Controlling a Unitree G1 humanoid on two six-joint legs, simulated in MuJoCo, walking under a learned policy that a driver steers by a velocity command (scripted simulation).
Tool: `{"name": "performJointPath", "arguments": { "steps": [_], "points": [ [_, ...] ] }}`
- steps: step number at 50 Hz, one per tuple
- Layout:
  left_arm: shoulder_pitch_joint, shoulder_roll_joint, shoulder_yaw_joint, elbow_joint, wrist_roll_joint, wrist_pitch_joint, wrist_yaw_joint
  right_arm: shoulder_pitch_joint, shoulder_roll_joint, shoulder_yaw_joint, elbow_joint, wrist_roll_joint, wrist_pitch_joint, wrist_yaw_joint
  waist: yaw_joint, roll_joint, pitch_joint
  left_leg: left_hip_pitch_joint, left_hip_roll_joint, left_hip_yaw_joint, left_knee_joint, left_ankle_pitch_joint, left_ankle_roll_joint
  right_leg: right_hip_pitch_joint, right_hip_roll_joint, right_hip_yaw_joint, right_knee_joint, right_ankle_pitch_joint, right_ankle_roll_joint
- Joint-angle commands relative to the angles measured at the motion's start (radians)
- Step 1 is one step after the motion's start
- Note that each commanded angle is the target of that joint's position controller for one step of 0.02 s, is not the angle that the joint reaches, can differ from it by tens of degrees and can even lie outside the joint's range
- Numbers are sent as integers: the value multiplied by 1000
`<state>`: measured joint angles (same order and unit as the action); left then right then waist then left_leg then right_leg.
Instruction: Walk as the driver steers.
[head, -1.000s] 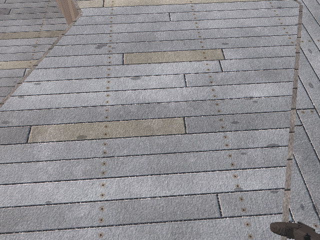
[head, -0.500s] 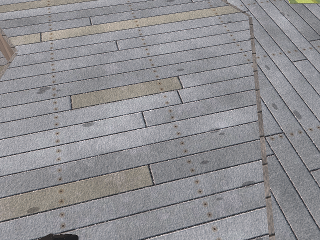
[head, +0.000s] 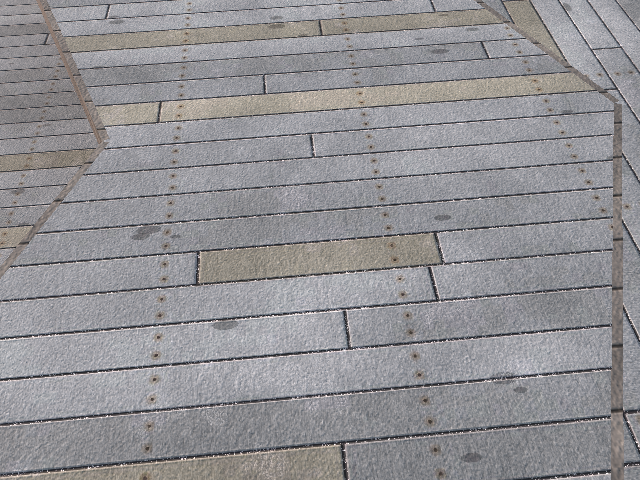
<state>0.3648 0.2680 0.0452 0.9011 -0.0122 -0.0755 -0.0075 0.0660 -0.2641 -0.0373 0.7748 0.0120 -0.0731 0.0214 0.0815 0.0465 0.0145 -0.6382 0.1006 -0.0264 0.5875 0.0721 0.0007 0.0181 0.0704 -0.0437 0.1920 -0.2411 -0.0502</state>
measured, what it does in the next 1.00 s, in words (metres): walks ahead, turning right: left foot, then right foot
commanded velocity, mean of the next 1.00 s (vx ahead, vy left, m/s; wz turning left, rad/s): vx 0.50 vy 0.00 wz -0.37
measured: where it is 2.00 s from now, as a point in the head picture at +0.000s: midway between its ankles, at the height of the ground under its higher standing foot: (444, 238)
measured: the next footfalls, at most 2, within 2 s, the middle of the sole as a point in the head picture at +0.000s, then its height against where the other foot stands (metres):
left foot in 0.12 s outside the picture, level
right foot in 0.68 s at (429, 469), level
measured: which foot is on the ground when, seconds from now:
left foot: up 0.00-0.10, down 0.12-0.66, up 0.68-1.00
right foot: down 0.00-0.12, up 0.14-0.66, down 0.68-1.00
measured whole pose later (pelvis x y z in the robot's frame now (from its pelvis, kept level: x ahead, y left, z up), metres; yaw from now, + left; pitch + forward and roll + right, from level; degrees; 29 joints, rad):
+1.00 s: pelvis +0.54 -0.07 +0.00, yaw -25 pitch +2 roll +0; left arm 0.33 0.27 0.07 0.76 -0.01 -0.05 0.01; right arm 0.03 -0.29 -0.06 0.76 -0.01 -0.10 0.01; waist 0.06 0.04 0.04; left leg -0.65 0.10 -0.09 0.68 0.01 -0.06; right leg -0.12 0.11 0.10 0.32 -0.21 -0.09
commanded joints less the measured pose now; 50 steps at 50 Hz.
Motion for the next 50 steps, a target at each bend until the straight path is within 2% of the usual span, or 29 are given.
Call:
{"name": "performJointPath", "arguments": {
  "steps": [1,4,5,6,7,8,9,10,11,12,13,15,17,23,28,31,32,33,34,35,36,37,38,39,40,43,46,48,50],
  "points": [
    [55,174,41,-10,-5,8,10,-149,-65,-10,-107,6,-24,18,7,-99,67,-41,-24,13,-65,-32,22,40,-313,133,-14,335,-141],
    [32,194,49,-5,-7,21,17,-88,-102,-23,-99,4,-29,27,-48,-130,20,80,-63,40,-100,-139,64,98,-328,130,91,564,-114],
    [9,198,50,-8,-7,27,19,9,-128,-39,-71,1,-30,23,-106,-135,-40,227,-96,70,-123,-135,87,83,-303,104,201,722,-97],
    [2,176,40,-16,-1,30,21,169,-176,-63,-22,-3,-29,14,-177,-115,-147,472,-88,63,-115,-98,121,-4,-251,67,388,738,-67],
    [18,126,18,-44,22,26,22,348,-251,-82,8,-17,-24,1,-227,19,-301,798,126,-184,-81,-71,190,-245,-178,34,717,389,-33],
    [147,5,-14,-40,7,3,10,359,-280,-86,23,-15,-21,7,-154,264,-407,1068,317,-637,-207,-291,334,-622,-2,87,1008,-324,14],
    [65,135,16,-30,-21,-14,7,335,-177,-61,11,-5,-20,4,-200,127,-322,1000,289,-617,-263,-414,288,-724,-59,198,1102,-337,2],
    [-24,172,30,-59,-42,-23,5,265,-145,-50,3,-6,-23,-1,-187,86,-178,860,260,-456,-292,-376,241,-764,-104,180,1094,-238,-8],
    [-63,158,30,-64,-38,-22,11,199,-126,-44,-1,-12,-26,-1,-153,14,-110,724,221,-350,-328,-295,215,-722,-152,158,1049,-149,-2],
    [-78,144,36,-61,-24,-13,16,154,-92,-36,-1,-17,-31,1,-128,1,-48,625,180,-260,-369,-235,195,-690,-176,156,996,-91,3],
    [-41,123,38,-56,-22,1,16,133,-90,-35,4,-28,-38,1,-94,51,-45,558,171,-204,-399,-195,191,-624,-200,164,977,-49,11],
    [-17,81,34,-48,-23,24,15,123,-86,-39,21,-28,-50,3,-72,42,-23,495,157,-116,-444,-119,200,-599,-210,160,949,-21,26],
    [-57,75,37,-68,-21,40,19,122,-104,-45,37,-31,-55,-4,-68,21,11,479,154,-42,-469,-63,198,-654,-212,170,903,48,37],
    [-220,47,28,-129,-7,28,-9,159,-141,-54,70,-25,-42,-30,-118,-6,52,532,118,146,-491,10,160,-668,-191,92,576,322,39],
    [-356,39,19,-214,-8,29,-40,243,-172,-67,110,-4,-5,-38,-160,-17,90,728,182,194,-421,125,151,-741,-170,29,450,246,3],
    [-319,75,37,-239,-10,36,-53,214,-206,-78,101,6,19,-46,-105,29,33,785,192,234,-266,521,120,-620,-98,-47,438,102,-47],
    [-249,101,53,-230,-11,40,-53,202,-219,-82,96,8,27,-50,-59,46,-14,780,186,244,-152,659,109,-520,-60,-73,444,54,-71],
    [-117,143,78,-201,-15,41,-48,181,-224,-82,89,11,34,-53,18,39,-83,726,159,262,29,687,85,-339,-19,-83,396,75,-103],
    [56,214,114,-158,-14,48,-30,175,-210,-74,76,4,30,-57,100,-22,-171,529,117,267,300,477,42,-40,-43,19,339,110,-150],
    [73,329,136,-149,-23,48,-15,268,-57,-27,25,-36,5,-38,-2,-295,-246,52,-70,226,673,-441,-24,330,-307,537,297,8,-325],
    [84,277,113,-185,-11,32,-19,207,-90,-23,7,-4,-43,-21,29,-225,-392,-105,-153,-26,835,-677,-18,428,-414,894,120,-122,-411],
    [50,210,93,-183,-1,19,-20,96,-150,-39,-23,36,-71,-9,56,-161,-265,-197,-89,-73,828,-591,13,355,-386,757,91,-66,-345],
    [-10,177,84,-190,-4,9,-20,75,-144,-35,-31,34,-84,-10,15,-89,-172,-175,-42,-69,737,-501,31,213,-344,625,94,12,-302],
    [-83,135,70,-202,-6,8,-22,61,-141,-40,-15,4,-82,-19,-28,-14,-90,-107,-8,-56,639,-447,31,59,-292,508,77,124,-257],
    [-124,126,64,-220,6,5,-17,95,-154,-49,-15,-7,-72,-21,-72,-71,-81,-31,11,-68,590,-413,18,-40,-282,469,63,227,-266],
    [-135,144,66,-230,0,1,-4,113,-132,-50,-16,-23,-39,-22,-104,-57,-51,44,15,-45,459,-366,-31,-180,-237,379,24,336,-259],
    [-85,180,76,-220,-5,5,17,-2,-96,-36,-57,-29,-28,-25,-69,-72,-10,35,-16,-24,238,-184,-69,-243,-188,309,16,341,-226],
    [-69,164,70,-211,-4,10,22,-45,-74,-26,-62,-23,-32,-15,-43,-106,-12,89,-39,-8,78,-28,-68,-255,-154,248,19,278,-186],
    [-26,153,64,-187,-1,6,20,-93,-66,-18,-70,-12,-39,-3,-5,-126,-5,133,-47,7,2,97,-56,-246,-171,242,8,214,-168]
  ]
}}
